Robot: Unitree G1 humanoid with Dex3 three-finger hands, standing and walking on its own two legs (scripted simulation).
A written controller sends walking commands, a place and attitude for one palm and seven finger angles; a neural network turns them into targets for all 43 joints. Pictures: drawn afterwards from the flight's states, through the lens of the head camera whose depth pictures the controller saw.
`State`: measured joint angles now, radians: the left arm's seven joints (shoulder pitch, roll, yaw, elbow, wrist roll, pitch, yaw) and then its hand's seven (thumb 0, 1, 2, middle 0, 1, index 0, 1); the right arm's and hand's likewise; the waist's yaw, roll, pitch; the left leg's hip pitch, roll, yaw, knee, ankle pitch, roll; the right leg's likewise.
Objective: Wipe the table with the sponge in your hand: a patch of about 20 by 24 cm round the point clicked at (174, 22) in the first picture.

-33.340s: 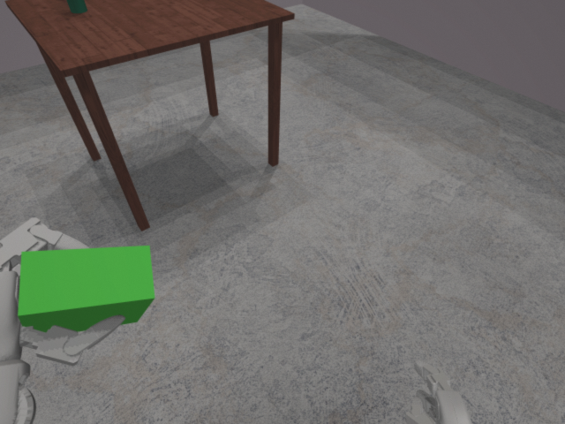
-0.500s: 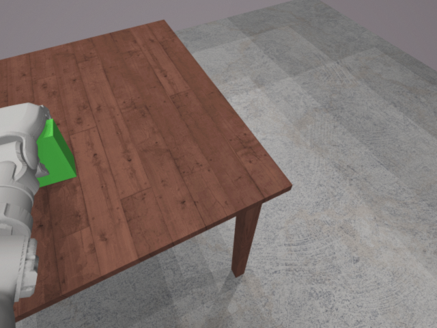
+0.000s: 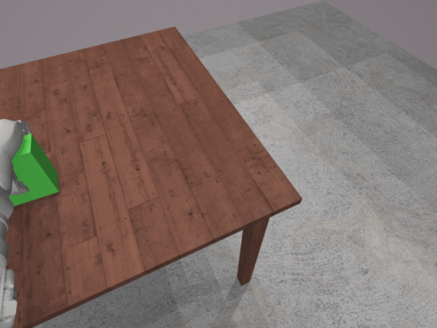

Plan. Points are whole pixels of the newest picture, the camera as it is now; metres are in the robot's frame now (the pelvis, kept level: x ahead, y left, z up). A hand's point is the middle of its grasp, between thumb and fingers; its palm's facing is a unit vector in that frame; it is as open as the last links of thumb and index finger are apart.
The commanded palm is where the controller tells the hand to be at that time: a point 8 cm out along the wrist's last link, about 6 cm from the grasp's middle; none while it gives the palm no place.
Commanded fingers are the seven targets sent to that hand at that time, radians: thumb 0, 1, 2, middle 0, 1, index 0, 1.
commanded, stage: slide back across to the first lane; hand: left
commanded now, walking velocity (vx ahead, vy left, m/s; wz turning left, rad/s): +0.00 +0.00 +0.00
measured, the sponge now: (18, 179) +0.36 +0.40 +0.06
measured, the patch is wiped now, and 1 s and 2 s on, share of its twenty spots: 0.95 0.95 0.95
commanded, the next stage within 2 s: wipe back along the first lane in 0.04 s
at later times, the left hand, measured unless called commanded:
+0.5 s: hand out of the picture +0.34 +0.41 +0.09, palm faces -0.09 +0.02 -1.00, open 9.9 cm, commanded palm +0.30 +0.40 +0.13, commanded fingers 0.00 0.10 1.30 -1.20 -1.60 -1.20 -1.60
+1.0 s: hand out of the picture +0.29 +0.39 +0.09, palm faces -0.05 +0.01 -1.00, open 9.9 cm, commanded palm +0.26 +0.37 +0.12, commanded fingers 0.00 0.10 1.30 -1.20 -1.60 -1.20 -1.60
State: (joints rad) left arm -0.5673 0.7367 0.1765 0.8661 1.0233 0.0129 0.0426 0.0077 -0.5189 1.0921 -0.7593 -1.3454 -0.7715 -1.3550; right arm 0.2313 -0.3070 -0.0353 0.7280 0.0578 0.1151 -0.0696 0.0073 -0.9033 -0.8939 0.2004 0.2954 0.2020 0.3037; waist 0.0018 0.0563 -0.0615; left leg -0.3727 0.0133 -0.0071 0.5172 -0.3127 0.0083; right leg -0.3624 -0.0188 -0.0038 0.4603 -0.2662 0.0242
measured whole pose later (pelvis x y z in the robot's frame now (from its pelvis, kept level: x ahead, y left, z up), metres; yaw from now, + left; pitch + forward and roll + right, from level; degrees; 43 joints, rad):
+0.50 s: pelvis +0.00 +0.01 +0.00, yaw +1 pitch +9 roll -1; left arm -0.41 0.72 0.18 0.66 0.97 0.05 0.04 0.00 -0.50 1.08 -0.74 -1.36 -0.75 -1.37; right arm 0.22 -0.30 -0.04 0.70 0.05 0.13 -0.06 0.01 -0.90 -0.89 0.20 0.30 0.20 0.30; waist 0.03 0.06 -0.06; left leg -0.37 0.00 -0.01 0.54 -0.32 0.02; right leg -0.35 -0.03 -0.01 0.46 -0.27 0.03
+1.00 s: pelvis +0.00 +0.01 +0.00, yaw +1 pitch +6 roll -1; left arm -0.22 0.63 0.13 0.39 0.93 0.20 0.03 -0.01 -0.48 1.07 -0.72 -1.37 -0.72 -1.39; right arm 0.15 -0.29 -0.01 0.68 0.04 0.10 -0.06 0.01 -0.90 -0.89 0.20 0.30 0.20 0.30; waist 0.06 0.07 -0.05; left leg -0.30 -0.01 -0.02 0.52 -0.31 0.02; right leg -0.29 -0.04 -0.02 0.46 -0.28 0.03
